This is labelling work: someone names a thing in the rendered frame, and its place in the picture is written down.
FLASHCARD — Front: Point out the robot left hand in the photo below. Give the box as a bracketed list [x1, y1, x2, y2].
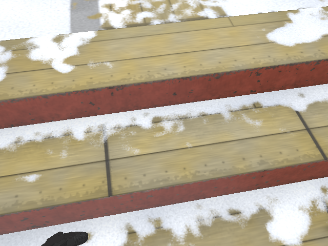
[41, 232, 88, 246]

